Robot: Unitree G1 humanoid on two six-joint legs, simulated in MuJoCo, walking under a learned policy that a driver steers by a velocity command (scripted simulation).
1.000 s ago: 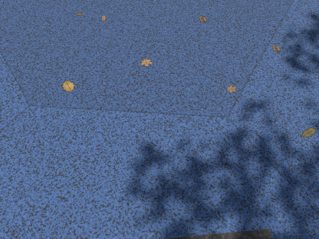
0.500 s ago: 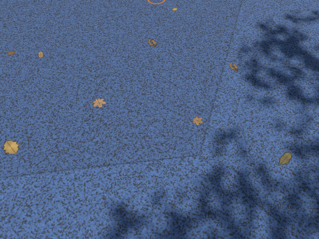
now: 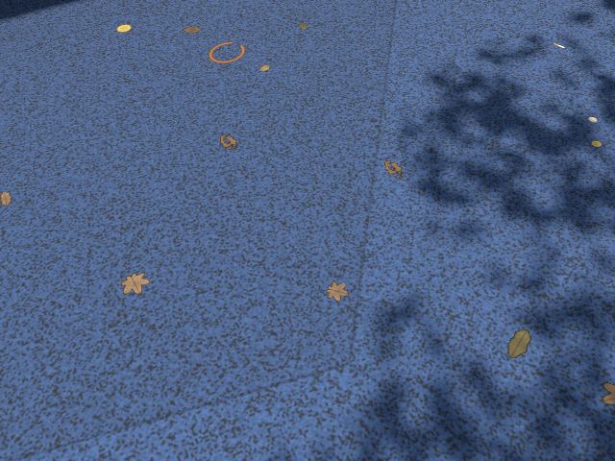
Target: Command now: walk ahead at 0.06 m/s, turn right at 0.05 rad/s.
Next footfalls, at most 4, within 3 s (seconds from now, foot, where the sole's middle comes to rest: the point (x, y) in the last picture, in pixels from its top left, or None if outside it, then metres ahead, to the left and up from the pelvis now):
1.06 left None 0.46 0.08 -0.78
1.62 right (322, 330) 0.82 0.01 -0.78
2.14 left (192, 304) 0.91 0.34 -0.78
2.70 right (172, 207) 1.27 0.44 -0.78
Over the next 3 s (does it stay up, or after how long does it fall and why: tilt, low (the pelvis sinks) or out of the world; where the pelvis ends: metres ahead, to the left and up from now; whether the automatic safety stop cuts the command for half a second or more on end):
stays up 1.21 0.48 0.01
